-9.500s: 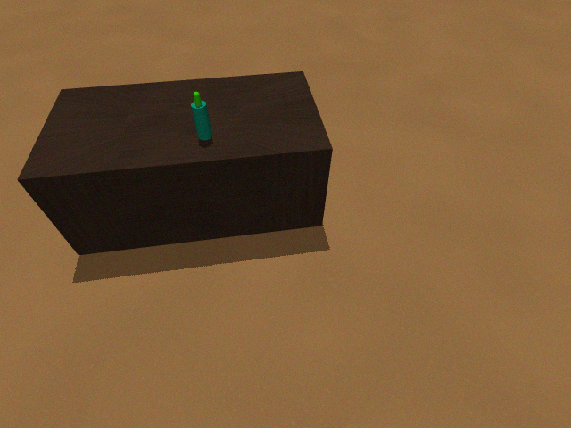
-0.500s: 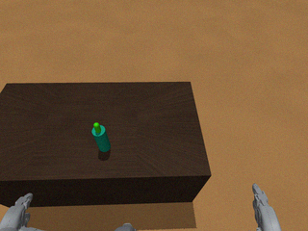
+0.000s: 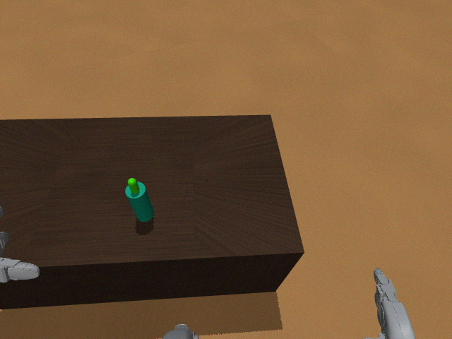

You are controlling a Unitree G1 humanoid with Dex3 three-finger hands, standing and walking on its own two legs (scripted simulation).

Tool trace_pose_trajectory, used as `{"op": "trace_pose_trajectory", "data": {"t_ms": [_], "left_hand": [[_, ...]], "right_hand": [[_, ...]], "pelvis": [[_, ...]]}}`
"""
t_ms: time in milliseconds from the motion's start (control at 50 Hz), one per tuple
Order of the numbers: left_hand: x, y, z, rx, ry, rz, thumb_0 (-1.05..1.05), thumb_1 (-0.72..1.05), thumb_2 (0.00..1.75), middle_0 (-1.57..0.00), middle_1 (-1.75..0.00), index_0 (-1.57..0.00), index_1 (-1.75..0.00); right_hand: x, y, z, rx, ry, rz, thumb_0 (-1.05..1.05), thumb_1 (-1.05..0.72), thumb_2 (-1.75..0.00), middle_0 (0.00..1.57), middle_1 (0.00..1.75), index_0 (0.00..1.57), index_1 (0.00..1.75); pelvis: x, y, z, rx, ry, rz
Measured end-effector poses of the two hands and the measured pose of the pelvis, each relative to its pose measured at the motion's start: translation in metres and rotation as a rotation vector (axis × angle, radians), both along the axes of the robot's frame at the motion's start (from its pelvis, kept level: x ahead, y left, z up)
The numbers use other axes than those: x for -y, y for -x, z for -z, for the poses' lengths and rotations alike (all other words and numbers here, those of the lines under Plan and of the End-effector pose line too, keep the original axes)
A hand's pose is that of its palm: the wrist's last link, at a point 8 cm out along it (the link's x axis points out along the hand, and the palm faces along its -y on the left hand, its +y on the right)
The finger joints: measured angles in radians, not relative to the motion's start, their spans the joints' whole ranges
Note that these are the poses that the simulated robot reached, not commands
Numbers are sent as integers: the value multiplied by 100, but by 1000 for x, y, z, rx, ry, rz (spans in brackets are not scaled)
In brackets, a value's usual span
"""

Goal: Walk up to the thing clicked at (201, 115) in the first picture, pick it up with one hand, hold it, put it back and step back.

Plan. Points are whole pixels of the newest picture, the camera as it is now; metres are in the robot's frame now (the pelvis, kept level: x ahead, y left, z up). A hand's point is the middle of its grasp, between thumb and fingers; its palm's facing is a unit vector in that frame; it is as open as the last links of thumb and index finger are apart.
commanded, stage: go down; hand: left
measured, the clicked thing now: (138, 198) +0.49 +0.23 -0.19
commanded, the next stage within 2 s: approach in 0.98 s
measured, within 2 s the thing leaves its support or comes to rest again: neither
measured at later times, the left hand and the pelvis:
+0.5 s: hand out of the picture +0.32 +0.39 +0.04, palm faces +0.25 -0.96 -0.11, open 17.2 cm; pelvis +0.00 +0.00 +0.00, yaw +0 degrees
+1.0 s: hand out of the picture +0.36 +0.41 +0.06, palm faces +0.26 -0.96 -0.08, open 17.4 cm; pelvis +0.00 +0.01 +0.00, yaw -1 degrees
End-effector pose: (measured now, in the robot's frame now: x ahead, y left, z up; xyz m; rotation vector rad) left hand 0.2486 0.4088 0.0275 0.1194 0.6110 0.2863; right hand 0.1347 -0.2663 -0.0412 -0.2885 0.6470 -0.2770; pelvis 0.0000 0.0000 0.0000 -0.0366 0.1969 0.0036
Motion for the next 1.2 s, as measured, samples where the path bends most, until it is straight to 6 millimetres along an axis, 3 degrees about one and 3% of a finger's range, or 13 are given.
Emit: {"op": "trace_pose_trajectory", "data": {"t_ms": [140,420,880,1200], "left_hand": [[-10,-8,-2,78,19,-4,-1,-44,9,-5,-5,-5,-6],[-26,-39,-29,196,25,15,-2,-45,9,-5,-4,-5,-5],[-40,-71,-41,301,35,22,-2,-53,7,-6,-5,-6,-6],[-46,-88,-37,356,54,11,-2,-55,6,-6,-5,-6,-7]], "right_hand": [[-2,-6,1,-26,20,-39,-1,54,-5,6,5,6,5],[-9,-8,-2,-25,25,-60,-1,54,-5,6,5,6,5],[-19,3,3,-68,39,-45,-1,54,-5,6,5,6,5],[-22,-6,6,-82,50,-44,-1,54,-5,6,5,6,5]], "pelvis": [[1,0,0,-14,3,-9],[-1,-1,-1,-30,9,-6],[-12,4,2,-63,31,4],[-15,-3,6,-92,38,6]]}}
